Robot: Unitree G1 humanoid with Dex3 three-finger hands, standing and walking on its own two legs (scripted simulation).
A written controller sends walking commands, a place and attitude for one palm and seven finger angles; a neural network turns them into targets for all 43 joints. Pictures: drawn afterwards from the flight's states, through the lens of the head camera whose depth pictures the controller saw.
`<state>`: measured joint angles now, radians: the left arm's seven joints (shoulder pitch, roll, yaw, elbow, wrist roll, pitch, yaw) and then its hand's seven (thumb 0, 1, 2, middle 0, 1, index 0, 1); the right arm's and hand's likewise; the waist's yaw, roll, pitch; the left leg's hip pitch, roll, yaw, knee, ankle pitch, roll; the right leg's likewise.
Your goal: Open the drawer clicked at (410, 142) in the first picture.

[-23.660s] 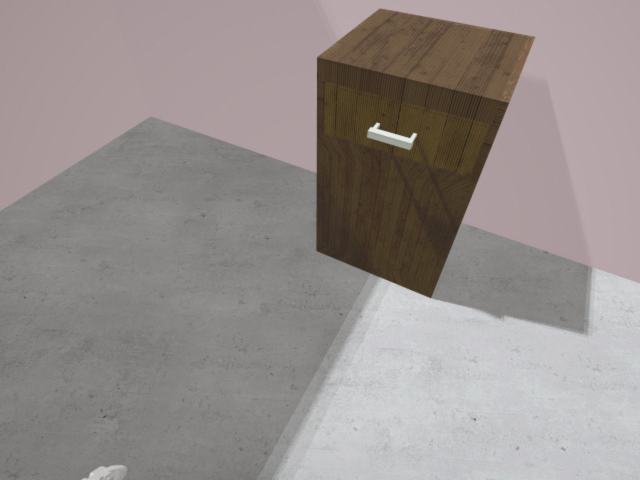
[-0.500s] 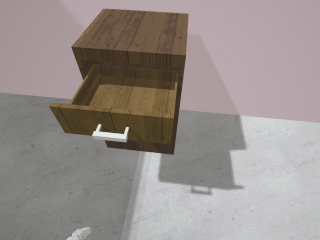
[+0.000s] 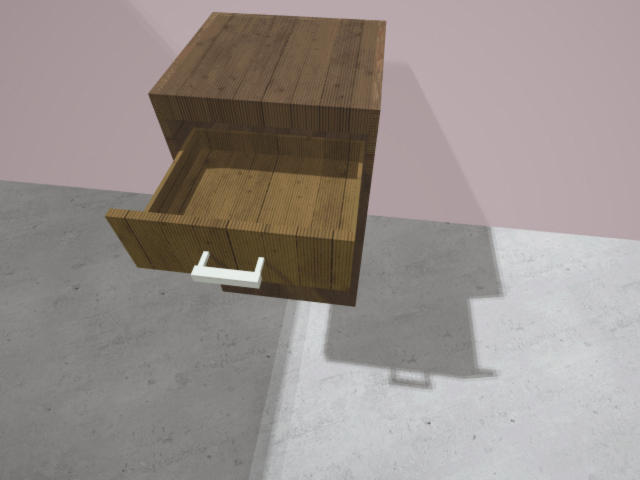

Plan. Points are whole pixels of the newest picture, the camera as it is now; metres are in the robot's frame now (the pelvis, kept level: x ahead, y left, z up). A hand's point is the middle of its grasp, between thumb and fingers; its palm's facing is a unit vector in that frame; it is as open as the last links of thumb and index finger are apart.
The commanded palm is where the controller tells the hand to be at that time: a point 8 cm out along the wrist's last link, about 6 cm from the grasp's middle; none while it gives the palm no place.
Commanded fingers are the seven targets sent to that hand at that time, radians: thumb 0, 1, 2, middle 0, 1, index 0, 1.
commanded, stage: let the arm hang, fingers relaxed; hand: left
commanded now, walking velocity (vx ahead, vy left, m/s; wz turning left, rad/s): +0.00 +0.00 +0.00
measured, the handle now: (229, 268) +0.47 +0.21 -0.11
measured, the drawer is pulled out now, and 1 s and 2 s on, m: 0.30 0.30 0.30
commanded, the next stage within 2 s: look to check the result in 0.36 s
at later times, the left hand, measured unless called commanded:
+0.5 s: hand out of the picture +0.00 +0.16 -0.18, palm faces +0.04 -0.98 -0.17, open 7.3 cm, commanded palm none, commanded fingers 0.00 0.90 0.90 -0.20 -0.30 -0.20 -0.30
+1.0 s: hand out of the picture +0.01 +0.16 -0.17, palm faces +0.03 -0.98 -0.18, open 7.3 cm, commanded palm none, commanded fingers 0.00 0.90 0.90 -0.20 -0.30 -0.20 -0.30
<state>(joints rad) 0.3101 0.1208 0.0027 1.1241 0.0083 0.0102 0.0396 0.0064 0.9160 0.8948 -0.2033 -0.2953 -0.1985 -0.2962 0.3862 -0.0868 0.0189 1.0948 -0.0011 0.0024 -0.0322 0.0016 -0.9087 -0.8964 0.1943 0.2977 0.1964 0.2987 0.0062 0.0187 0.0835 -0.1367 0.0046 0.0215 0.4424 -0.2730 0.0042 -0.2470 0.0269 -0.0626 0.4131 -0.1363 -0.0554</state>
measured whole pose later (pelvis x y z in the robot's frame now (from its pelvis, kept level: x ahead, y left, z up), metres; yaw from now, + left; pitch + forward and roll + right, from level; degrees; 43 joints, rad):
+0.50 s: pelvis +0.01 +0.00 +0.00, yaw -1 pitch -2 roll +0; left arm 0.30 0.11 0.01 1.11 0.01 0.00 0.04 0.01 0.92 0.89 -0.20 -0.30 -0.20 -0.30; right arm 0.37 -0.10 0.01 1.10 0.00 0.00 -0.04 0.00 -0.91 -0.90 0.19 0.30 0.20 0.30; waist 0.00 0.01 0.08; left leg -0.12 0.01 0.03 0.43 -0.29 0.00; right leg -0.24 0.04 -0.06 0.41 -0.15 -0.05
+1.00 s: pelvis +0.02 +0.01 +0.00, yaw -1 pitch -1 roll +0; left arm 0.29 0.12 0.01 1.11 0.01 0.00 0.05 0.01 0.92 0.89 -0.20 -0.30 -0.20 -0.30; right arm 0.35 -0.09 0.01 1.10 0.00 -0.02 -0.04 0.00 -0.91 -0.90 0.19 0.30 0.20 0.30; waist 0.00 0.01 0.08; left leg -0.09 0.01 0.03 0.41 -0.29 0.01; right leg -0.22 0.03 -0.05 0.41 -0.16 -0.05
